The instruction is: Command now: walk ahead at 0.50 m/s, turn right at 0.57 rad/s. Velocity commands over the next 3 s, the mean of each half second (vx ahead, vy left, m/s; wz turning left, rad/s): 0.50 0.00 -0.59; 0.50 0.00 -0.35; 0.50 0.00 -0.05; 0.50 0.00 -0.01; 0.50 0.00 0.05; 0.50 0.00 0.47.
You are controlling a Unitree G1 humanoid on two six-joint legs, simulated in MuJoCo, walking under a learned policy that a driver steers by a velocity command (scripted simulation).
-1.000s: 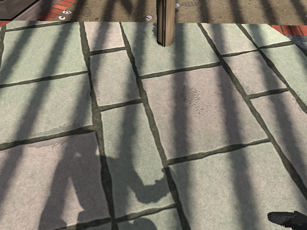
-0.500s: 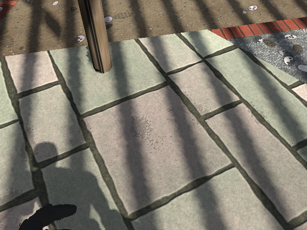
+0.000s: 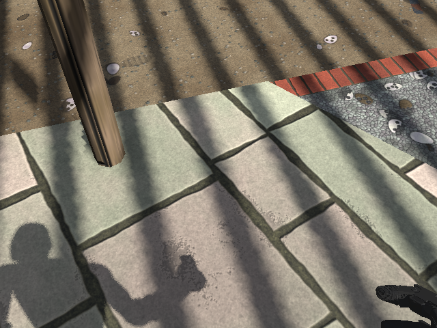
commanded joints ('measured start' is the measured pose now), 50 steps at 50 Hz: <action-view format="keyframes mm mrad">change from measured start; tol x32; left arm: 1 81 113 6 -88 -23 -27 1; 19 -395 34 -4 -243 -6 -8 -70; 24 14 199 88 -153 -3 14 -50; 50 -49 114 7 -50 21 -17 -3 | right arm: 1 313 -184 -71 2 13 11 -5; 44 -103 -98 -22 -48 16 8 22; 50 279 -206 -69 25 0 -1 14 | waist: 1 -140 240 -266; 19 -155 71 70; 25 -27 -267 -248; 50 -187 -29 -218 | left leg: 1 779 453 -729 -201 -420 221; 18 457 301 139 -359 193 130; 23 485 286 244 63 735 65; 24 281 247 250 338 553 24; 25 -194 71 215 718 -387 -43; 27 -398 66 -56 858 -415 -14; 40 -85 107 7 112 244 -71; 47 -120 73 8 -19 55 17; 50 440 146 -56 1 125 132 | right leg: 1 -643 -74 -24 578 -54 31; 23 -138 -44 -340 -131 365 -82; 26 577 -433 616 -374 58 -375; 34 -63 -258 64 -488 611 -244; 47 160 -313 43 -375 659 -140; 50 -7 -197 -54 62 844 -67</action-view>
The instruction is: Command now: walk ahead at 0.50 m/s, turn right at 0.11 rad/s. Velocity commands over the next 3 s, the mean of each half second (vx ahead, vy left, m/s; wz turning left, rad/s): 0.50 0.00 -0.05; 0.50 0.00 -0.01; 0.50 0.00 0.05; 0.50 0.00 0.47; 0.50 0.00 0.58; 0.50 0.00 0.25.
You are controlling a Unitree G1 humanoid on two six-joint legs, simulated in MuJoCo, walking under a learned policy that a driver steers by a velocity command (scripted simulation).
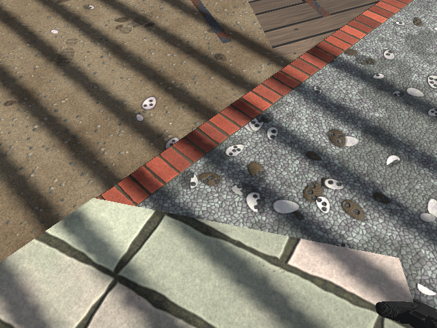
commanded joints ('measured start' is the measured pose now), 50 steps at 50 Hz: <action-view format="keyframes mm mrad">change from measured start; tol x32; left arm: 1 96 35 -5 -73 1 -23 0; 21 -434 42 -10 -188 -5 -60 -48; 27 54 257 66 -60 4 -50 -37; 50 -35 170 37 78 -11 -18 1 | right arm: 1 376 -285 -95 20 -16 -5 -14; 50 -2 -106 -35 -23 13 13 2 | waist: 1 -159 184 -382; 21 -150 49 53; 27 -1 -332 -414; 50 -69 -99 0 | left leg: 1 853 338 -527 -11 -91 273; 3 764 362 -650 -189 -395 238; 17 338 173 -90 -355 89 161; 25 436 169 -44 87 447 71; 27 -149 -66 -53 693 -529 -14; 28 -263 -7 -134 780 -532 -2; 42 -142 100 -26 164 145 -61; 50 -14 28 9 9 -18 27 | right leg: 1 -538 -5 -22 713 326 24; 2 -703 18 55 834 -101 30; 22 -593 -124 -94 64 453 23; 25 -158 -95 -127 35 432 -51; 27 401 -464 564 -57 206 -272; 35 -180 -290 111 -291 457 -195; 50 55 -315 -35 -115 800 -95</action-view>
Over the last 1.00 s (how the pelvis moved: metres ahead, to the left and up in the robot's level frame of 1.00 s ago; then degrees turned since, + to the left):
0.54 -0.15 0.00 -27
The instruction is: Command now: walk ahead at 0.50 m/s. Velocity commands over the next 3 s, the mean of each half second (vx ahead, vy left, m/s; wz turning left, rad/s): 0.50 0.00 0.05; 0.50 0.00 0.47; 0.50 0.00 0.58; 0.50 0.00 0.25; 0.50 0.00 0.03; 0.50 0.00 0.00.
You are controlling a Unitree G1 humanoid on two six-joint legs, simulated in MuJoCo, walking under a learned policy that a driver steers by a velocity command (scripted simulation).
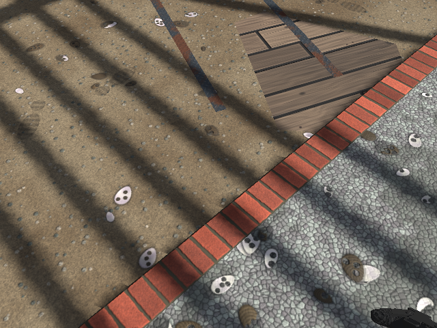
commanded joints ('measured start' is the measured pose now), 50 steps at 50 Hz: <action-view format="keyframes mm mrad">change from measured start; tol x32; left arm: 1 -31 175 39 -36 1 10 12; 22 -368 53 -13 -175 56 15 -35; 27 64 207 37 -94 92 -34 10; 50 -27 153 40 -14 43 -3 27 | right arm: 1 146 -160 -62 -15 -4 -18 -3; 50 146 -92 -54 2 -55 83 22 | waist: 1 -148 -105 -86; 4 -199 199 -416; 16 -83 2 39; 28 1 -370 -259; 50 -130 -134 -7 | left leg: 1 259 -53 51 -37 -44 61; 4 966 333 -736 -195 -328 296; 9 417 173 -284 -333 -130 192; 23 487 154 -141 -288 111 146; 26 439 84 -116 28 182 107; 29 -70 -70 -71 630 -520 70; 43 -51 17 56 228 -13 11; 50 214 -103 132 123 -248 133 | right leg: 1 -29 -239 76 232 809 -115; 4 -744 5 137 1024 -210 -5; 19 -567 -128 -23 419 401 25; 26 -176 -96 35 165 184 -46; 29 70 -465 605 -20 -186 -175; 50 -40 -313 -221 267 971 -83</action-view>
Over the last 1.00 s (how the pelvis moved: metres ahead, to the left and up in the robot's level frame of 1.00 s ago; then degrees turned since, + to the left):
0.56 -0.01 0.01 0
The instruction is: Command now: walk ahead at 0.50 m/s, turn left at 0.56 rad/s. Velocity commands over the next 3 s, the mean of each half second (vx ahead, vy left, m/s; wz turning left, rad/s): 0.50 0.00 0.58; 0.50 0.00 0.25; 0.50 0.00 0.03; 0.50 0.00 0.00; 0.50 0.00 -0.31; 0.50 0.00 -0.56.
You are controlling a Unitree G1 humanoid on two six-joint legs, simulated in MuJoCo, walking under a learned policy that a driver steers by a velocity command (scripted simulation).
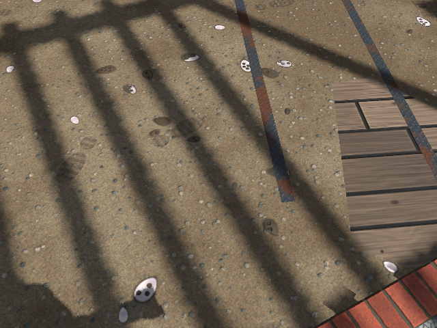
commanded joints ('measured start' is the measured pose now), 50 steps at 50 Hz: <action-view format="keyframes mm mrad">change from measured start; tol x64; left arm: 1 -51 195 42 -55 -4 14 9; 50 54 168 31 10 -56 -2 -7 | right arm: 1 301 -124 -51 36 -7 -19 -24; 50 -55 -57 -7 -117 57 -95 -57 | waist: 1 -180 -66 -146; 50 -36 -77 -59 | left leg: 1 363 -104 14 -90 -72 85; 4 977 243 -853 -323 -205 249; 25 37 -32 -598 -15 -194 165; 29 378 -74 -493 429 319 16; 33 -563 -91 -302 1333 -559 -114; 50 56 0 -97 -139 67 -49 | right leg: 1 -114 -228 41 396 991 -96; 3 -731 5 242 803 -171 -41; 21 -1056 -70 422 242 743 20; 31 465 -310 553 352 1298 -238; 34 338 -413 924 -9 73 -346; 39 -544 -150 505 -205 259 -225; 50 -162 -213 429 -40 560 -163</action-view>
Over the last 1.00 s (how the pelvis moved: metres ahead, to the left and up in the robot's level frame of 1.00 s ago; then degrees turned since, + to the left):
0.51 0.04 -0.01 18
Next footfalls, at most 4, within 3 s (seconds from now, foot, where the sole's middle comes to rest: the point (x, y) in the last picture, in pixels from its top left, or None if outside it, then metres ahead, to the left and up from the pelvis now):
0.04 left None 0.16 0.07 -0.76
0.60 right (241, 307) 0.56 -0.02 -0.89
1.04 left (146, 263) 0.69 0.31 -0.89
1.56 right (184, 180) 1.05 0.22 -0.89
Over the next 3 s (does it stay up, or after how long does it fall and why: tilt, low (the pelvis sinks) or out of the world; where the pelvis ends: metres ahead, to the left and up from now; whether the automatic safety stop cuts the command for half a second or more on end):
stays up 1.60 0.50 -0.11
